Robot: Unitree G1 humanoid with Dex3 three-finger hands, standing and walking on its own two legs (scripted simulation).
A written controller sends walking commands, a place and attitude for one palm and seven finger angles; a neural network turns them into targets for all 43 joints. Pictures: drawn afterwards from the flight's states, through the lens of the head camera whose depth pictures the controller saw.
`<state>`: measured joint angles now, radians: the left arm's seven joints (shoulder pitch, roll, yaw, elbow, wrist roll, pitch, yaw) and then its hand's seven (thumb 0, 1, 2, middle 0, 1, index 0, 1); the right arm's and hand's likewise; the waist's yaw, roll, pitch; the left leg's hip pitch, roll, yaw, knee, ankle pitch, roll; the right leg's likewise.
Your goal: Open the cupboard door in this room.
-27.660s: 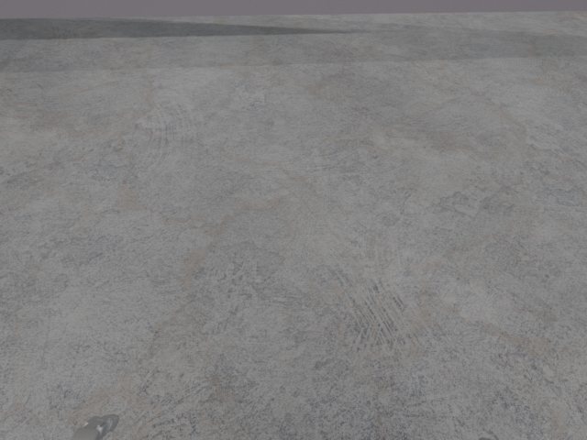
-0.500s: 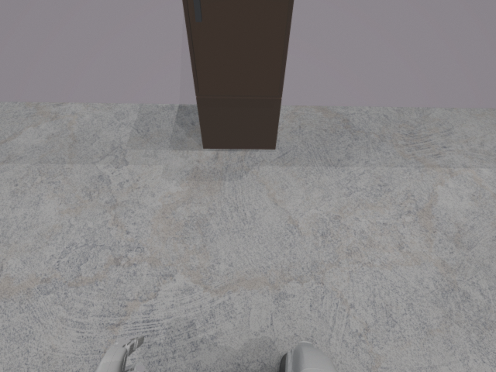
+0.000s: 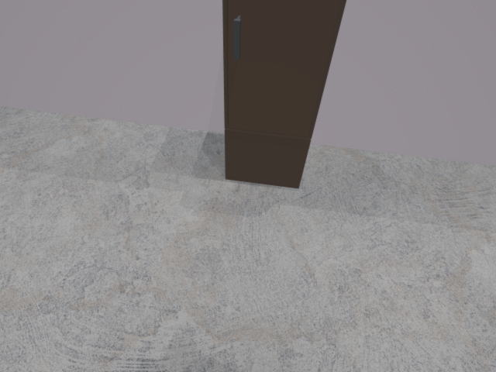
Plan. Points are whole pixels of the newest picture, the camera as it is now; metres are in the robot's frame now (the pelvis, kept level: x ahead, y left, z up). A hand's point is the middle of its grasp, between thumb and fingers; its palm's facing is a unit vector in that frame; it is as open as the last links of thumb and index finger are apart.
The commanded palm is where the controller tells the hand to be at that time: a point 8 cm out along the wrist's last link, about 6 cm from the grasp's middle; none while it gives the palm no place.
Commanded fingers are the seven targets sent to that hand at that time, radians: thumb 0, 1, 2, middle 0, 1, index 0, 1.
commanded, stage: stand and wait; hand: left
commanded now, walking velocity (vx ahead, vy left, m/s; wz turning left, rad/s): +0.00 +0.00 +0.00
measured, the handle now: (238, 37) +1.17 +0.16 +0.04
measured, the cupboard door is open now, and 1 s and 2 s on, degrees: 0 0 0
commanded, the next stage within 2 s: look at it before walking up in 0.78 s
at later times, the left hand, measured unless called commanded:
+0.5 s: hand out of the picture +0.04 +0.17 -0.17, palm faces +0.02 -0.98 -0.18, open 7.3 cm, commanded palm none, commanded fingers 0.00 0.90 0.90 -0.20 -0.30 -0.20 -0.30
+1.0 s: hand out of the picture +0.02 +0.14 -0.17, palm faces +0.04 -0.99 -0.16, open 7.3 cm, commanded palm none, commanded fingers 0.00 0.90 0.90 -0.20 -0.30 -0.20 -0.30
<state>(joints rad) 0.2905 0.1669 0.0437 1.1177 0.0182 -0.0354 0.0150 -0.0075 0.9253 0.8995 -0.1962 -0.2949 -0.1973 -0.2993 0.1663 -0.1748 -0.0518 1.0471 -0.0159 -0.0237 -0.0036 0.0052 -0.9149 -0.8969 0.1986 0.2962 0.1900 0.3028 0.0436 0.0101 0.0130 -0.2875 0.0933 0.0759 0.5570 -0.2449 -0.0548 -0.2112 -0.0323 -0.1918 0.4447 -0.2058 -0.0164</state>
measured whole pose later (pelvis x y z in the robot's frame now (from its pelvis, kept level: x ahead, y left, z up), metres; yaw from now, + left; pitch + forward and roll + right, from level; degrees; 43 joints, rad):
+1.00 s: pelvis +0.04 -0.01 +0.01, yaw -1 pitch -2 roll +0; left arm 0.31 0.11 -0.01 1.15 0.01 -0.01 0.04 0.00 0.91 0.90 -0.20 -0.29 -0.20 -0.30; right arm 0.29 -0.11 -0.02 1.17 -0.01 -0.01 -0.04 0.01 -0.92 -0.90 0.20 0.30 0.19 0.30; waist 0.00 0.00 0.04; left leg -0.14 0.06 0.10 0.40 -0.22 -0.02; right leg -0.11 -0.03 -0.11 0.40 -0.25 0.00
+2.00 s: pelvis +0.16 +0.04 -0.02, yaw -1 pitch +1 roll -1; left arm 0.43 0.13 0.05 1.17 0.02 -0.02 0.02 0.00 0.91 0.90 -0.20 -0.29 -0.20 -0.30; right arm 0.29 -0.14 -0.05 1.07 -0.02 -0.08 -0.01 0.01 -0.91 -0.90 0.20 0.30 0.19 0.30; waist 0.01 -0.04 0.06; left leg -0.25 0.05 0.17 0.69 -0.45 0.04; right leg -0.26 -0.08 -0.06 0.96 -0.49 0.00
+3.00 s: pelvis +0.57 +0.05 -0.01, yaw -4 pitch -1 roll +0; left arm 0.44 0.11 0.02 1.19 0.01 -0.05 0.02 0.00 0.91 0.90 -0.20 -0.30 -0.20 -0.30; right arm 0.10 -0.11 -0.03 1.04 -0.02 -0.06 0.00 0.01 -0.91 -0.90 0.20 0.30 0.19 0.30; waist 0.05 -0.02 0.08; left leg -0.35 0.04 0.15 0.61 -0.23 0.05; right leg -0.17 -0.04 -0.12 0.86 -0.53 -0.01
